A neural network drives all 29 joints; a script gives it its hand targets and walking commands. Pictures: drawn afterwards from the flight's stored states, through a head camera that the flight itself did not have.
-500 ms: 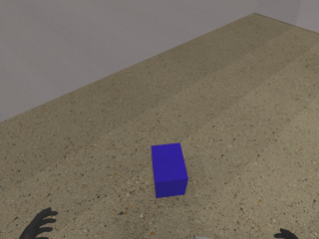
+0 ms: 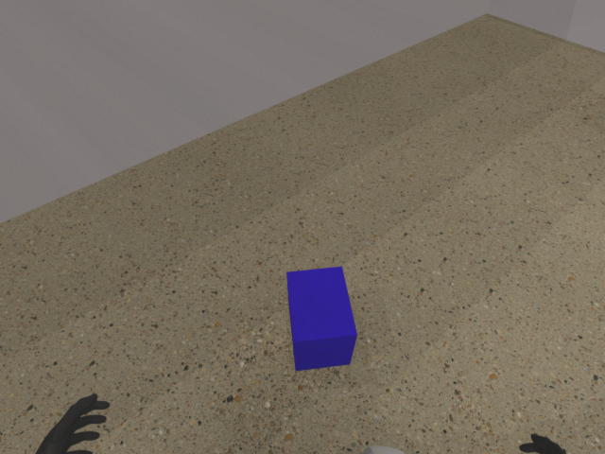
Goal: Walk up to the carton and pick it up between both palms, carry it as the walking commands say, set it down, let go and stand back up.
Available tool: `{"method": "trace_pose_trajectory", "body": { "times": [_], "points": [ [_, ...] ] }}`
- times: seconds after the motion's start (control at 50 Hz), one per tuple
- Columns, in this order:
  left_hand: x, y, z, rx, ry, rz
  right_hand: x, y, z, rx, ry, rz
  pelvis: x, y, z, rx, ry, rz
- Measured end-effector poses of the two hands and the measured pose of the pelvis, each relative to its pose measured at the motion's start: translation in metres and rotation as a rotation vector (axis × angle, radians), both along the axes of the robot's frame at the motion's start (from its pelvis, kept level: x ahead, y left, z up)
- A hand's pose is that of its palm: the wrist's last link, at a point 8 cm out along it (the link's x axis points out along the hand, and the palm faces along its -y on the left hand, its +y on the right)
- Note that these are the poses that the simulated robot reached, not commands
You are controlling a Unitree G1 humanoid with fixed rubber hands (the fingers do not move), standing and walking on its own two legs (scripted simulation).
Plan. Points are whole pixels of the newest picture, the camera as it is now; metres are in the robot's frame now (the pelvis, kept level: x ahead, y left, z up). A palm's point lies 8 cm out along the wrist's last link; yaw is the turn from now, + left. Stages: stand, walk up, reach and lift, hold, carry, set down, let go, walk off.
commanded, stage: walk up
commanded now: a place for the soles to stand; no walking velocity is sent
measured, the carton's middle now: (318, 318) +0.60 -0.05 -0.63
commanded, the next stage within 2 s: none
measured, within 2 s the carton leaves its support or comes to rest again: neither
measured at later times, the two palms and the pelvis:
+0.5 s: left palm out of the picture +0.14 +0.32 -0.05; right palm out of the picture +0.08 -0.32 -0.08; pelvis +0.00 +0.00 +0.00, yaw +0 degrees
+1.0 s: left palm out of the picture +0.15 +0.28 -0.06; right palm out of the picture +0.07 -0.37 -0.07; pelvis +0.02 -0.04 +0.00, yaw +2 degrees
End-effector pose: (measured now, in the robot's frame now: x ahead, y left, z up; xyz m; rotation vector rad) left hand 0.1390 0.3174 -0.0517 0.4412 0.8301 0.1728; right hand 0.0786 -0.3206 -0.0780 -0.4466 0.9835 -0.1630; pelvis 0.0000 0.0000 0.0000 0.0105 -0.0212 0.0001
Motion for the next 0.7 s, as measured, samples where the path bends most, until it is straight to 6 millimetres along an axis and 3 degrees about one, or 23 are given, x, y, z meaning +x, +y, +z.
{"method": "trace_pose_trajectory", "body": {
  "times": [0.7],
  "points": [
    [0.0006,0.002,0.0033,-0.001,-0.026,0.004,0.0037,0.0018,0.0025,-0.001,-0.026,0.004,-0.0006,0.0016,0.0,0.0,-0.002,0.004]
  ]
}}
